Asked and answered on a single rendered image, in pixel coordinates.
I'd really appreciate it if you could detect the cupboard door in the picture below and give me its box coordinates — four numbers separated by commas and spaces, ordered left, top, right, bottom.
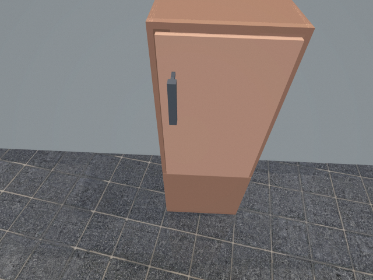
154, 32, 304, 178

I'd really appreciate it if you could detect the handle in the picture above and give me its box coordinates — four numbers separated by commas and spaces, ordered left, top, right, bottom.
167, 72, 177, 125

